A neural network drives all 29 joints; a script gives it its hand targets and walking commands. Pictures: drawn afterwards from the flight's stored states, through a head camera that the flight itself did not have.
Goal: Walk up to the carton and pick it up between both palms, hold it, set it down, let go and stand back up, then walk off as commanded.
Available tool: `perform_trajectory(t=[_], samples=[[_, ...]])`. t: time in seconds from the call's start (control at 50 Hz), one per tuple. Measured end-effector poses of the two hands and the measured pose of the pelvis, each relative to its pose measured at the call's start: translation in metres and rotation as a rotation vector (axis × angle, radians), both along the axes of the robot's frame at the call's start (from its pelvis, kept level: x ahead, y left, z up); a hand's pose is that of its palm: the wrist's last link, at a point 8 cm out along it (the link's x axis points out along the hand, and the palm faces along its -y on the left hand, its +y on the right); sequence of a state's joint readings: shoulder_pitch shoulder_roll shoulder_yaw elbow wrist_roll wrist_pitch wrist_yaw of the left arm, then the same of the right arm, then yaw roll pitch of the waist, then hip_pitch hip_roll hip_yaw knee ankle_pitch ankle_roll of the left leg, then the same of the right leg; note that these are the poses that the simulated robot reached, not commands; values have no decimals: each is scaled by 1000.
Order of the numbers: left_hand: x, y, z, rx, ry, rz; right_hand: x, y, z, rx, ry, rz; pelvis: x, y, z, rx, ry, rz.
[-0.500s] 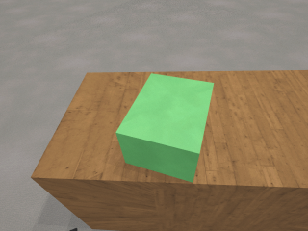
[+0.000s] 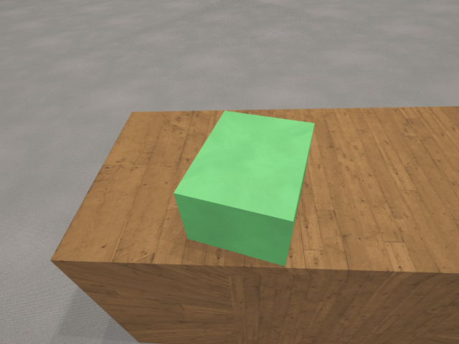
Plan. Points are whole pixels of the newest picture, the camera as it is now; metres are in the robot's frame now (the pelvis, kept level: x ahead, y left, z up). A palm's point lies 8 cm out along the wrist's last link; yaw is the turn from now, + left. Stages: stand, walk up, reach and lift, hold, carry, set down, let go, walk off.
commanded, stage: stand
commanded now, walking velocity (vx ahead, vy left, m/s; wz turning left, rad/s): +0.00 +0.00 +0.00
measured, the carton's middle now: (251, 180) +0.48 +0.00 +0.00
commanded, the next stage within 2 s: walk off in 0.06 s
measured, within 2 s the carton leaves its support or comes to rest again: neither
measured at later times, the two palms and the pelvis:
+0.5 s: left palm out of the picture +0.05 +0.30 -0.11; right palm out of the picture +0.03 -0.30 -0.12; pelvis -0.04 +0.01 -0.01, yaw +0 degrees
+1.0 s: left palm out of the picture -0.12 +0.29 -0.12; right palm out of the picture -0.02 -0.32 -0.12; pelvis -0.17 -0.02 -0.03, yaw +0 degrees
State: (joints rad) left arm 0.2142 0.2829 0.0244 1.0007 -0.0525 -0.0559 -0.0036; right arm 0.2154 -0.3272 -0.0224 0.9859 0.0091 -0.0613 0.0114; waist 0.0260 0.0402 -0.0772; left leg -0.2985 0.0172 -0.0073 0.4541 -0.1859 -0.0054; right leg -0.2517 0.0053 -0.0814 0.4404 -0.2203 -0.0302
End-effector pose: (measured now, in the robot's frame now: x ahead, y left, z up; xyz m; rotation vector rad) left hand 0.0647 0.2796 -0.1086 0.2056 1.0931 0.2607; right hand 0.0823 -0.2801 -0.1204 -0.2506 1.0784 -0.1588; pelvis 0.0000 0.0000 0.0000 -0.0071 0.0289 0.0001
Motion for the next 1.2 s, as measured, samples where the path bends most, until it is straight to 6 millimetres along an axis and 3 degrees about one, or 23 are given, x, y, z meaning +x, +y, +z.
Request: perform_trajectory(t=[0.26,0.38,0.5,0.62,0.7,0.84,0.94,1.04,1.12,1.2], samples=[[-14,-2,-1,1,18,9,-13,-3,-2,4,7,-5,-8,-3,0,3,-11,0],[-19,4,-2,22,24,6,-22,-16,-1,-26,10,-44,-23,-1,-5,0,-56,-2],[-19,21,-3,25,-18,-2,-54,-25,5,-89,44,-81,-40,14,-9,-14,-76,-2],[-21,44,-9,31,-40,-26,-101,-9,6,-123,106,-81,-68,33,-14,-23,-76,13],[-42,50,-5,42,-13,-27,-116,-7,14,-136,97,-82,-82,35,-9,-27,-77,14],[-104,50,-4,81,66,-17,-108,-12,16,-120,-6,-35,-117,24,-9,-8,-74,13],[-151,31,-6,102,106,-12,-104,-27,10,-91,-98,-6,-147,2,-17,18,-96,9],[-200,3,-14,134,131,-15,-110,-57,-9,-60,-169,-10,-179,-30,-35,49,-124,-9],[-230,-12,3,164,126,12,-140,-75,-17,-40,-114,-23,-201,-46,-28,75,-154,-3],[-231,-20,29,208,99,7,-195,-93,-24,-37,15,-29,-221,-57,-14,87,-121,4]])
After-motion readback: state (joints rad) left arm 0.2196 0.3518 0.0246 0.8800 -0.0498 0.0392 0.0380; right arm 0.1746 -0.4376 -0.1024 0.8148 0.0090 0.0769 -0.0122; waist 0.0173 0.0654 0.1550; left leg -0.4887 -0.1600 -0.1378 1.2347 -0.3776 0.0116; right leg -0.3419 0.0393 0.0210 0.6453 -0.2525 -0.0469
